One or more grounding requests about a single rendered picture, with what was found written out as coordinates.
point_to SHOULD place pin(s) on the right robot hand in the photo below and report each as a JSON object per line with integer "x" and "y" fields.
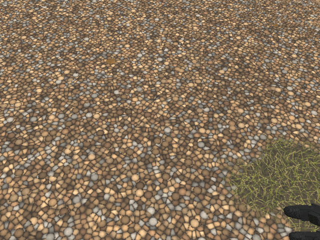
{"x": 309, "y": 213}

